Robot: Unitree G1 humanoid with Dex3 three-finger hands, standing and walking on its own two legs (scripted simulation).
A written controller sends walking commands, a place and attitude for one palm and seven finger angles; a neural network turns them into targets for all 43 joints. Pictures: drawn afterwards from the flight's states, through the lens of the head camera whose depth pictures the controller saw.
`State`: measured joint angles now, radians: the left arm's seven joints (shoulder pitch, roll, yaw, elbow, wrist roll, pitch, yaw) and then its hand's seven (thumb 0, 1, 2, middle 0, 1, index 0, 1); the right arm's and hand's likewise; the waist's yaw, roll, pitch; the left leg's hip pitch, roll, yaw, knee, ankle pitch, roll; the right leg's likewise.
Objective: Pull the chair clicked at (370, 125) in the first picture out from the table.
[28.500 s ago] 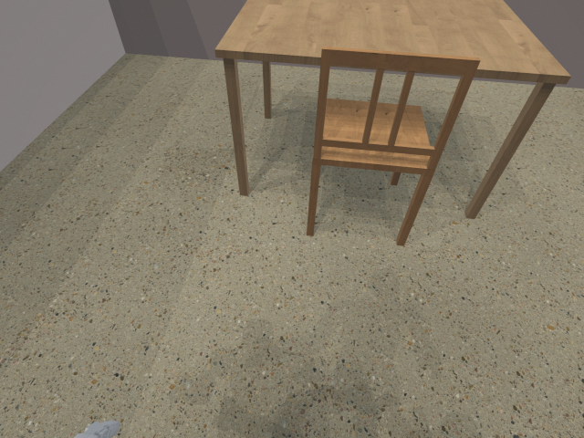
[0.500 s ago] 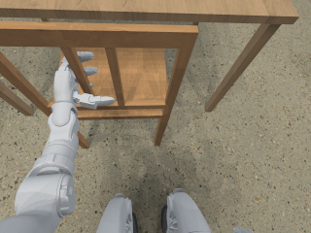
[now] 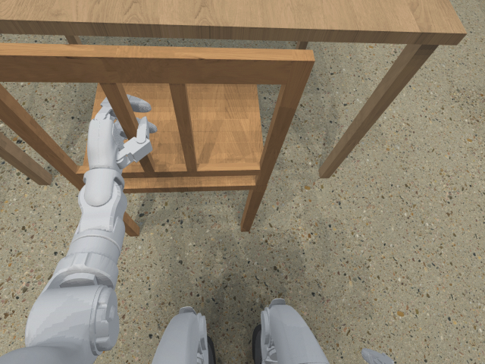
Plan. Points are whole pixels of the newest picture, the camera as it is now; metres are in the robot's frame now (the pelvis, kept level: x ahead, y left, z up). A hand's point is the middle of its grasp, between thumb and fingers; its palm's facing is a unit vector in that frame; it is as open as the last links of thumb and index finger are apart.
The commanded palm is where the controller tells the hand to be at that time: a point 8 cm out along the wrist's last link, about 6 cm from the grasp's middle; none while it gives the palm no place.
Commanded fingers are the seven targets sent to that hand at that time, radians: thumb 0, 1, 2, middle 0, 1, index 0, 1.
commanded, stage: hook a spindle and tug to test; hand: left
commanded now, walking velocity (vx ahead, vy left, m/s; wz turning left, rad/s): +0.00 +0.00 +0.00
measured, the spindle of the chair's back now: (134, 133) +0.49 +0.17 +0.00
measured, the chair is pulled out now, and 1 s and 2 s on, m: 0.00 0.04 0.16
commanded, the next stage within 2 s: step backward, pulling the chair out in 0.48 s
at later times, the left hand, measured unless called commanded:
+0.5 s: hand (147, 157) +0.44 +0.13 +0.02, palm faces +0.01 -1.00 -0.02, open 5.2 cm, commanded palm +0.40 +0.18 +0.02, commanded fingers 0.00 0.90 0.90 -0.50 -1.45 -0.50 -1.45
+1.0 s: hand (147, 156) +0.43 +0.13 +0.04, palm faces -0.04 -0.99 -0.12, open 5.1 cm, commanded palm +0.40 +0.18 +0.03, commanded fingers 0.00 0.90 0.90 -0.50 -1.45 -0.50 -1.45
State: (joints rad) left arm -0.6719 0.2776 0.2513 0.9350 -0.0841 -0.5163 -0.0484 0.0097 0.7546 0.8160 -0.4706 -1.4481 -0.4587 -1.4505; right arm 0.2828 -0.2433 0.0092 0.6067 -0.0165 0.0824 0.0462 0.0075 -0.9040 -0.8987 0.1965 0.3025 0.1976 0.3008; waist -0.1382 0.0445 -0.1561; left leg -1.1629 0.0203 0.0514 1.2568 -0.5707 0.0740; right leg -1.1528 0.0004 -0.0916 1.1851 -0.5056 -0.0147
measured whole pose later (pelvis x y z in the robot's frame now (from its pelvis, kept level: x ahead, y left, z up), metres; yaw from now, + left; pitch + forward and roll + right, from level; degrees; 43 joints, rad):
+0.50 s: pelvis +0.03 +0.00 +0.01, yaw +0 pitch +27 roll -3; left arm -0.37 0.21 0.16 0.61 -0.12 -0.48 -0.04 0.02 0.76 0.77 -0.42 -1.45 -0.42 -1.45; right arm 0.26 -0.24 -0.01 0.57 0.00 0.06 0.05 0.01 -0.90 -0.90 0.20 0.30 0.20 0.30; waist -0.10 0.04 -0.16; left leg -1.06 0.02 0.06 1.19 -0.59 0.06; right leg -1.06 0.01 -0.07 1.13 -0.53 -0.01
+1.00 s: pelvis +0.05 +0.02 +0.10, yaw +0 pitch +12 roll -2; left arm -0.50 0.20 0.06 0.97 -0.05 -0.22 0.06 0.06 0.74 0.77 -0.31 -1.16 -0.49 -1.45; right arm 0.28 -0.25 0.00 0.63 0.03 0.13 -0.10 0.01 -0.90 -0.90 0.20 0.30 0.20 0.30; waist -0.10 0.01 0.03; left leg -0.46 -0.02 0.08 0.61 -0.35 0.07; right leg -0.48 0.00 -0.05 0.59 -0.26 0.00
